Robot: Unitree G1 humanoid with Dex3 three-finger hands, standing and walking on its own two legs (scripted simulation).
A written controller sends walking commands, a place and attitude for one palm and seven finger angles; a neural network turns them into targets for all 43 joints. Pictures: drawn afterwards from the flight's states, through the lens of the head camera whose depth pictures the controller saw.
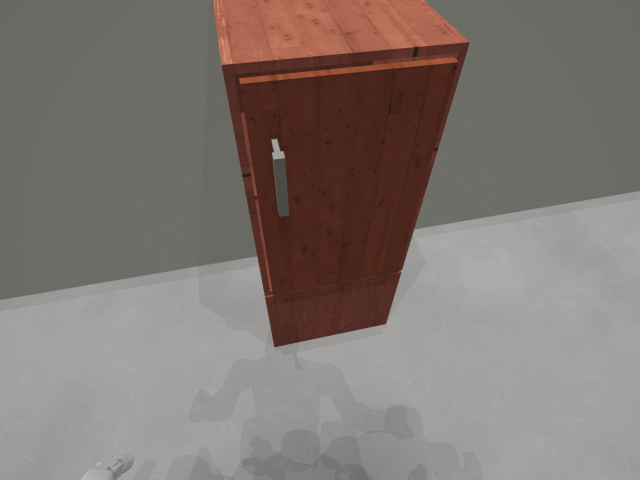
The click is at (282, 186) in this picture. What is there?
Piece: cupboard door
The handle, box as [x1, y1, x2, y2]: [271, 139, 288, 216]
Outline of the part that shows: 271,139 274,151 272,152 278,212 279,216 287,215 288,203 283,152 279,150 277,140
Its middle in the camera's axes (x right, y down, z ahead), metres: -0.08 -0.11 +0.69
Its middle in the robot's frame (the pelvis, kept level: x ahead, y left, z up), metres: +0.59 +0.10 +0.01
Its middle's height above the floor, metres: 0.78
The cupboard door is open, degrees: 0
